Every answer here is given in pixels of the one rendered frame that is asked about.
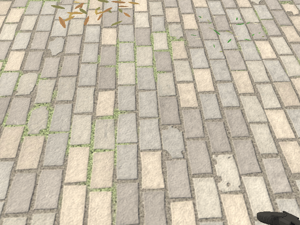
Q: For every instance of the robot right hand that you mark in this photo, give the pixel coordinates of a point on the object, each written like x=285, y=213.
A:
x=278, y=218

